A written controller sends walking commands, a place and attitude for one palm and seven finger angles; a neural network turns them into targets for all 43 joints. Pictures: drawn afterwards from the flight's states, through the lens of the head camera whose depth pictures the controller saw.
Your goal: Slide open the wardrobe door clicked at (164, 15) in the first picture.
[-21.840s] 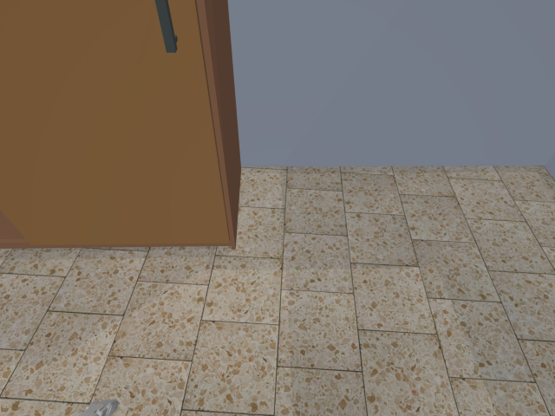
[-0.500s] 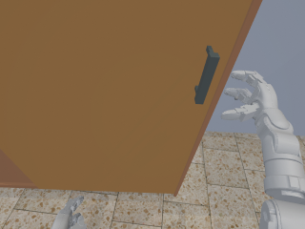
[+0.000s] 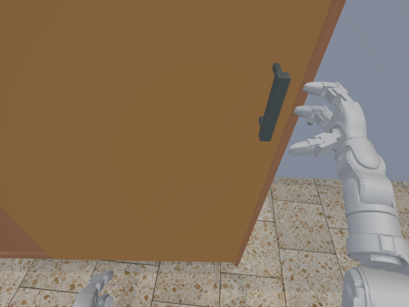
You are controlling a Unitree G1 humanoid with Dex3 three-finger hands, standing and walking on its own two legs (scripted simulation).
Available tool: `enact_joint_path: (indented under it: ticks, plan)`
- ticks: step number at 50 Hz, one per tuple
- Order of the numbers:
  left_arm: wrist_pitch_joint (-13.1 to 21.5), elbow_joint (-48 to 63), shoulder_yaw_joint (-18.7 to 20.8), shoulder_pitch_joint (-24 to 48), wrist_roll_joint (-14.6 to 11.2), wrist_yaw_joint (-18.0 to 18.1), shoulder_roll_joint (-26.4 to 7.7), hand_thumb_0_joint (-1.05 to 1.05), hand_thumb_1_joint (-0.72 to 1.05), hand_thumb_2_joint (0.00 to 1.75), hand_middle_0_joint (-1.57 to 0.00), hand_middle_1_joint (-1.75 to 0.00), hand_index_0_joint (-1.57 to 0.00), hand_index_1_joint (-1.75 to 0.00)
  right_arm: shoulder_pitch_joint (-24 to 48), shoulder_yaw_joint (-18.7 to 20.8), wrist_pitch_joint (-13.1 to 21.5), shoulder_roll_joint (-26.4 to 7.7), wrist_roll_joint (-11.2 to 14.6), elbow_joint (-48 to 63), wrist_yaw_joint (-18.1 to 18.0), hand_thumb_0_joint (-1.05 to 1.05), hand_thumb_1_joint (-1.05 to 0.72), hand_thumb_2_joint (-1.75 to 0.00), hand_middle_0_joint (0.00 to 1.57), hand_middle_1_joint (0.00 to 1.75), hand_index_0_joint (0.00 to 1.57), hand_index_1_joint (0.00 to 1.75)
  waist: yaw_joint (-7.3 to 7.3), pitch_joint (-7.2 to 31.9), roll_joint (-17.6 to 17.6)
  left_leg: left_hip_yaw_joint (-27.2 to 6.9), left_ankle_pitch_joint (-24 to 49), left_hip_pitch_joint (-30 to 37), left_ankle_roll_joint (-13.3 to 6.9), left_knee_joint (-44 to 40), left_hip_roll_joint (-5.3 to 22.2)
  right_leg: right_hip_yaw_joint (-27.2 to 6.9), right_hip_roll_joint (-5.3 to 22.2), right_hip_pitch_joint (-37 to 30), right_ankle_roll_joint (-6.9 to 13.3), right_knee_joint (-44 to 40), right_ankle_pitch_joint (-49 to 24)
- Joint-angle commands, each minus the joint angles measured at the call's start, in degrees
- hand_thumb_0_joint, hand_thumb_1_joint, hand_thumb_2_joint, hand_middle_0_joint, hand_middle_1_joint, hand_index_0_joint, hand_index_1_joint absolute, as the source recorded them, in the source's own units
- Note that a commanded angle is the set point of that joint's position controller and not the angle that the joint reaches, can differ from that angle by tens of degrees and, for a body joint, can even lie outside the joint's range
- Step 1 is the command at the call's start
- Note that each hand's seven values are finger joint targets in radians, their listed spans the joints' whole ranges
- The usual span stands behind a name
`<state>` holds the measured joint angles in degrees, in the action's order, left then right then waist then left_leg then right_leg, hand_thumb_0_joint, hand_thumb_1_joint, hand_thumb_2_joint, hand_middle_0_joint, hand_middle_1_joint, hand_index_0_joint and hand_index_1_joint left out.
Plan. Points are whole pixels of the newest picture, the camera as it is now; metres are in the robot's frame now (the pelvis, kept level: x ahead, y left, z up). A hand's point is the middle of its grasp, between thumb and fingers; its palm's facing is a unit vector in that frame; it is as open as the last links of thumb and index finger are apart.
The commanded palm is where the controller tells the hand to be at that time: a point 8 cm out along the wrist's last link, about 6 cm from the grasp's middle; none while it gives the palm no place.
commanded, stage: move the hooked fingers beside the handle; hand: right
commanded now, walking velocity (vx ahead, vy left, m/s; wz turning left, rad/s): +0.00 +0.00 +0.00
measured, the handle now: (270, 103) +0.46 -0.08 +0.20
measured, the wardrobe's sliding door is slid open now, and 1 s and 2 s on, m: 0.00 0.00 0.00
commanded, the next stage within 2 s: feel for the door with the fingertips in 0.24 s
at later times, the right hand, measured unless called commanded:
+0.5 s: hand (295, 121) +0.41 -0.12 +0.20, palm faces -0.06 +1.00 -0.01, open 14.0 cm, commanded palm +0.38 -0.18 +0.20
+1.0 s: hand (291, 118) +0.40 -0.11 +0.21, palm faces -0.03 +1.00 -0.03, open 14.0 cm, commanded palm +0.38 -0.16 +0.20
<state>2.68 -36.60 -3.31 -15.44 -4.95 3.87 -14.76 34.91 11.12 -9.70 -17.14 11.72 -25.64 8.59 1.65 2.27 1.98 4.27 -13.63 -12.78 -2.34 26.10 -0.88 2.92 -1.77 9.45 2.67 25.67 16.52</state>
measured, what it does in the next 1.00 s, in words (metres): stands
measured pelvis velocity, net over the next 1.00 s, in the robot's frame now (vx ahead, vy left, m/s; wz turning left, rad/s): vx -0.01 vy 0.02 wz -0.01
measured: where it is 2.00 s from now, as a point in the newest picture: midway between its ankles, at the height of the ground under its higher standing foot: outside the picture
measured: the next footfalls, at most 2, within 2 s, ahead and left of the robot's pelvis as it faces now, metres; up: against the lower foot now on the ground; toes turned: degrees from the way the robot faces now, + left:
none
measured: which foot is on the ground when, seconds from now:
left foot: down 0.00-1.00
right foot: down 0.00-1.00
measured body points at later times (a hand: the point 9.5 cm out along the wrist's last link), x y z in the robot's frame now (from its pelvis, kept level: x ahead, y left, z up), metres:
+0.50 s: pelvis -0.01 +0.00 +0.00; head -0.01 +0.02 +0.45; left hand +0.15 +0.24 -0.10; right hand +0.41 -0.18 +0.20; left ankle +0.00 +0.09 -0.74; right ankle -0.03 -0.09 -0.74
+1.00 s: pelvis -0.01 +0.02 +0.00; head -0.03 +0.04 +0.45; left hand +0.14 +0.26 -0.10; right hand +0.39 -0.16 +0.22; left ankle +0.00 +0.09 -0.74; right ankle -0.03 -0.09 -0.74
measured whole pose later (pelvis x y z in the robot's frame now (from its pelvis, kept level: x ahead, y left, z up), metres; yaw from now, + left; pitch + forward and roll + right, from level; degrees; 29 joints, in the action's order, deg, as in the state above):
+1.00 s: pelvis -0.01 +0.02 +0.00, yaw -1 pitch -1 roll +0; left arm 1.1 -36.6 -3.2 -12.4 -5.0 4.0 -14.8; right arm 37.9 7.8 -13.6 -14.6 11.4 -25.9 3.4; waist 1.6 1.9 2.5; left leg 5.1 -12.7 -12.1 -3.5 25.6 -1.5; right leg 2.1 -1.1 8.9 1.6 25.3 15.3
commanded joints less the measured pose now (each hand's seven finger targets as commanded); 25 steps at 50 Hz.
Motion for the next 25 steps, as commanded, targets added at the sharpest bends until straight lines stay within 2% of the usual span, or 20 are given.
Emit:
enact_joint_path:
  ticks: [1,3,4,6,7,8,10,11,13,14,16,18,21,22,25]
  plan:
    - [2.30,8.97,2.76,6.13,-0.38,0.82,-7.07,0.00,0.90,0.90,-0.20,-0.30,-0.20,-0.30,25.67,6.91,0.38,-15.95,0.61,10.49,-0.78,0.00,0.50,-0.30,0.30,1.20,0.30,1.20,-0.97,13.64,-1.43,-3.11,17.60,6.59,0.09,-2.59,2.31,-4.25,2.49,-2.82,-0.24,-2.74,-17.67]
    - [2.02,9.20,2.83,6.28,-0.52,1.03,-7.32,0.00,0.90,0.90,-0.20,-0.30,-0.20,-0.30,26.01,5.94,0.00,-15.45,0.98,10.48,-0.09,0.00,0.50,-0.30,0.30,1.20,0.30,1.20,-0.57,13.79,-2.84,-3.18,17.48,7.31,0.25,-2.91,2.41,-4.07,2.60,-2.63,-0.01,-2.79,-17.00]
    - [2.16,9.64,2.77,6.54,-0.49,1.08,-7.24,0.00,0.90,0.90,-0.20,-0.30,-0.20,-0.30,25.52,6.81,0.23,-16.11,1.21,11.29,0.15,0.00,0.50,-0.30,0.30,1.20,0.30,1.20,-0.91,14.85,-3.49,-3.17,17.60,7.96,0.18,-2.72,2.39,-4.31,2.49,-2.79,0.08,-2.87,-17.15]
    - [2.72,9.98,2.68,7.04,-0.54,1.12,-6.89,0.00,0.90,0.90,-0.20,-0.30,-0.20,-0.30,28.61,3.44,1.48,-12.64,1.75,14.64,1.17,0.00,0.50,-0.30,0.30,1.20,0.30,1.20,-0.02,16.42,-1.63,-3.04,18.28,7.04,0.08,-2.38,2.33,-4.45,2.42,-5.21,0.11,-2.38,-18.28]
    - [2.92,9.78,2.76,7.01,-0.63,1.19,-6.92,0.00,0.90,0.90,-0.20,-0.30,-0.20,-0.30,28.02,3.65,1.86,-12.86,1.91,14.13,1.54,0.00,0.50,-0.30,0.30,1.20,0.30,1.20,0.08,16.38,-1.30,-3.02,18.26,6.37,0.05,-2.31,2.19,-4.53,2.57,-5.84,0.08,-2.05,-18.70]
    - [2.99,9.74,2.74,6.96,-0.60,1.16,-6.86,0.00,0.90,0.90,-0.20,-0.30,-0.20,-0.30,28.88,1.31,2.61,-10.64,2.17,15.98,2.03,0.00,0.50,-0.30,0.30,1.20,0.30,1.20,0.52,17.17,0.09,-2.91,18.67,5.93,-0.01,-2.28,2.19,-4.73,2.72,-7.32,-0.01,-1.76,-19.95]
    - [3.38,9.17,2.74,7.04,-0.61,1.19,-6.78,0.00,0.90,0.90,-0.20,-0.30,-0.20,-0.30,29.88,0.99,2.63,-9.99,2.45,15.40,2.16,0.00,0.50,-0.30,0.30,1.20,0.30,1.20,0.77,16.52,1.30,-2.77,17.68,4.13,-0.05,-2.28,2.07,-5.16,2.62,-8.01,-0.22,-1.52,-19.52]
    - [3.37,8.79,2.65,6.84,-0.66,1.21,-6.82,0.00,0.90,0.90,-0.20,-0.30,-0.20,-0.30,29.27,-0.13,2.17,-8.63,2.55,13.86,2.22,0.00,0.50,-0.30,0.30,1.20,0.30,1.20,1.02,15.37,0.65,-2.49,16.98,3.33,-0.10,-2.19,2.01,-5.51,2.65,-7.48,-0.34,-1.62,-18.98]
    - [2.97,7.83,2.85,6.33,-0.66,1.23,-7.26,0.00,0.90,0.90,-0.20,-0.30,-0.20,-0.30,27.75,1.32,0.84,-9.81,2.62,10.11,1.51,0.00,0.50,-0.30,0.30,1.20,0.30,1.20,0.77,12.94,-2.34,-2.52,14.69,2.48,0.07,-3.14,1.95,-5.35,2.61,-5.58,-0.13,-1.90,-16.06]
    - [2.68,7.97,2.72,6.58,-0.76,1.26,-7.33,0.00,0.90,0.90,-0.20,-0.30,-0.20,-0.30,27.50,1.83,0.08,-10.33,2.42,9.20,1.08,0.00,0.50,-0.30,0.30,1.20,0.30,1.20,0.48,12.22,-2.80,-2.50,13.72,2.77,0.04,-3.01,2.05,-5.43,2.41,-4.01,-0.17,-2.37,-14.72]
    - [2.50,7.72,2.65,6.58,-0.76,1.20,-7.15,0.00,0.90,0.90,-0.20,-0.30,-0.20,-0.30,30.28,0.32,-0.73,-8.75,1.80,7.88,0.07,0.00,0.50,-0.30,0.30,1.20,0.30,1.20,0.99,11.22,-2.87,-2.48,12.54,1.44,0.14,-3.02,2.22,-5.43,2.28,-3.29,-0.13,-2.42,-13.54]
    - [2.20,7.88,2.72,6.63,-0.50,0.99,-7.03,0.00,0.90,0.90,-0.20,-0.30,-0.20,-0.30,30.00,1.27,-0.17,-9.86,1.34,9.02,-1.31,0.00,0.50,-0.30,0.30,1.20,0.30,1.20,0.27,12.55,-3.11,-2.50,12.35,2.51,0.08,-2.87,2.23,-5.52,2.41,-3.55,-0.13,-2.46,-14.26]
    - [2.58,8.76,2.62,7.18,-0.16,0.73,-6.25,0.00,0.90,0.90,-0.20,-0.30,-0.20,-0.30,33.47,0.68,2.07,-8.52,1.07,13.25,-2.60,0.00,0.50,-0.30,0.30,1.20,0.30,1.20,0.26,17.48,-1.87,-2.84,15.36,4.74,0.04,-1.87,2.27,-5.33,2.29,-5.85,-0.16,-1.91,-17.21]
    - [2.79,8.74,2.62,7.10,0.05,0.65,-6.18,0.00,0.90,0.90,-0.20,-0.30,-0.20,-0.30,34.01,1.82,3.03,-9.67,1.11,14.49,-3.06,0.00,0.50,-0.30,0.30,1.20,0.30,1.20,-0.01,19.05,-1.75,-2.90,16.42,5.88,0.04,-1.58,2.23,-5.29,2.28,-6.35,-0.23,-1.78,-18.22]
    - [2.62,8.77,2.54,7.24,0.14,0.48,-6.06,0.00,0.90,0.90,-0.20,-0.30,-0.20,-0.30,30.70,2.78,3.99,-10.03,0.95,13.30,-3.44,0.00,0.50,-0.30,0.30,1.20,0.30,1.20,-0.61,19.43,-2.89,-3.23,18.69,7.87,0.22,-1.46,2.24,-4.51,2.43,-5.88,-0.17,-1.82,-19.46]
